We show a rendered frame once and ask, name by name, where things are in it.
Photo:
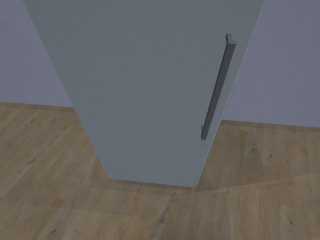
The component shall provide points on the handle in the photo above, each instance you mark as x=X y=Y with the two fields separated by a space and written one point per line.
x=227 y=56

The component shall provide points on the fridge door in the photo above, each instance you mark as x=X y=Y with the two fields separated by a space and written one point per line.
x=140 y=75

